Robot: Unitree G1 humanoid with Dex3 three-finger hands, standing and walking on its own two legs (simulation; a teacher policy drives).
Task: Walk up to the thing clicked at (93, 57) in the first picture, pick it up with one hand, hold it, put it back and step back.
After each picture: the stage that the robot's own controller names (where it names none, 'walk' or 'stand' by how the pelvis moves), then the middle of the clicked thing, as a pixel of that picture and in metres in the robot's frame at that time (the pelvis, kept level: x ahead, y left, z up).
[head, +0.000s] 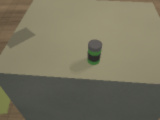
stand; (94, 52) +0.57 -0.03 -0.05
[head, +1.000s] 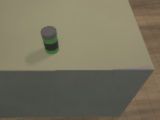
walk; (50, 40) +0.55 +0.18 -0.01
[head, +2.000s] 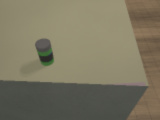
stand; (45, 52) +0.53 +0.20 -0.03
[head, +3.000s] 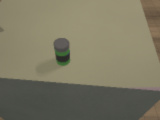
stand; (62, 52) +0.51 +0.11 -0.03
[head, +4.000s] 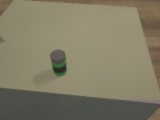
stand; (59, 63) +0.49 +0.14 -0.05
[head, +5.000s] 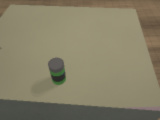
stand; (57, 71) +0.45 +0.13 -0.06
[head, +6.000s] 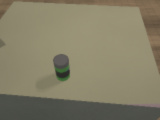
stand; (62, 68) +0.47 +0.12 -0.06
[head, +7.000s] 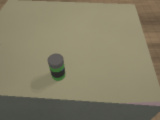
stand; (57, 67) +0.46 +0.13 -0.06
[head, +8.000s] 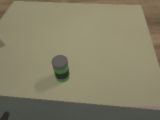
rise first; (61, 69) +0.45 +0.13 -0.05
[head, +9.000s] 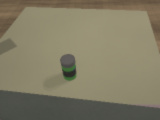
go down; (68, 67) +0.48 +0.11 -0.05
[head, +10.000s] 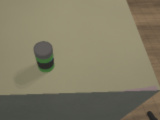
go down; (44, 57) +0.46 +0.12 -0.02
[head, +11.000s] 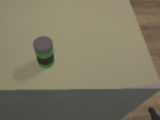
approach; (44, 53) +0.47 +0.12 +0.00
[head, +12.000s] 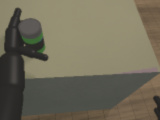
close; (33, 38) +0.49 +0.12 +0.04
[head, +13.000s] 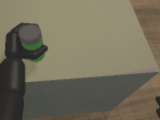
lift; (33, 44) +0.47 +0.12 +0.04
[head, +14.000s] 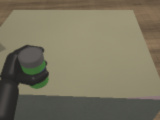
lift; (34, 68) +0.33 +0.16 +0.15
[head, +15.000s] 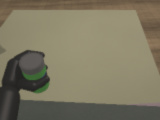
hold; (35, 73) +0.32 +0.16 +0.13
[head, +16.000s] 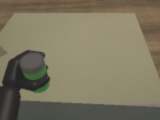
hold; (36, 73) +0.32 +0.16 +0.13
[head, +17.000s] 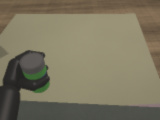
crouch; (36, 73) +0.32 +0.16 +0.13
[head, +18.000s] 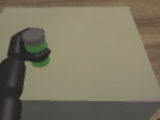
crouch; (37, 48) +0.41 +0.16 +0.14
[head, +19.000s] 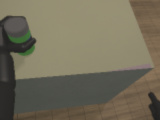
lower; (21, 37) +0.49 +0.14 +0.02
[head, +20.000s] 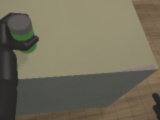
lower; (23, 35) +0.50 +0.14 +0.04
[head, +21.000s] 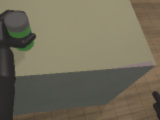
lower; (20, 32) +0.50 +0.14 +0.04
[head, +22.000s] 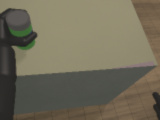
lower; (22, 31) +0.51 +0.14 +0.04
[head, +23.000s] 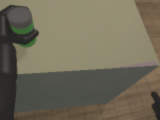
loosen; (23, 28) +0.51 +0.13 +0.05
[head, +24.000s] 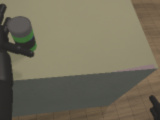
withdraw; (23, 36) +0.49 +0.14 +0.04
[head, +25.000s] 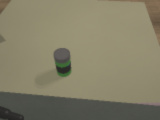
sink last; (63, 63) +0.46 +0.12 -0.01
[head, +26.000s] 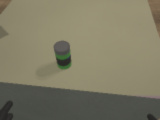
stand; (63, 55) +0.49 +0.13 -0.01
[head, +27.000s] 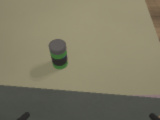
stand; (58, 54) +0.48 +0.13 +0.01
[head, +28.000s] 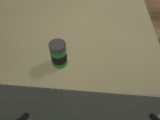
stand; (58, 54) +0.48 +0.13 +0.01
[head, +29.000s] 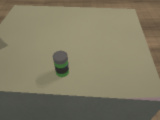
stand; (61, 64) +0.50 +0.12 -0.05
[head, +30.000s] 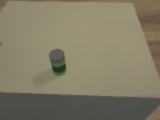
stand; (58, 63) +0.49 +0.14 -0.05
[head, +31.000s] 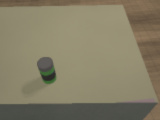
stand; (47, 70) +0.45 +0.18 -0.06
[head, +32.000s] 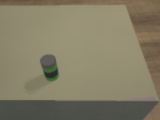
walk; (50, 68) +0.47 +0.17 -0.06
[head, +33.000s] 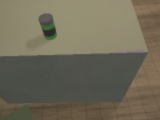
walk; (48, 27) +0.65 +0.19 -0.03
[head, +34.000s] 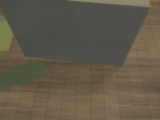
walk; out of the picture +1.03 +0.06 -0.02
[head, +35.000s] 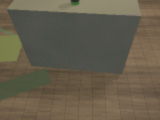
stand; out of the picture +1.12 +0.11 -0.04
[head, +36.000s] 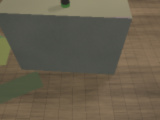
stand; out of the picture +1.08 +0.14 -0.06
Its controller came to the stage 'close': yes
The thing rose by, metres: 0.19
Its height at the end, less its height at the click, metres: +0.00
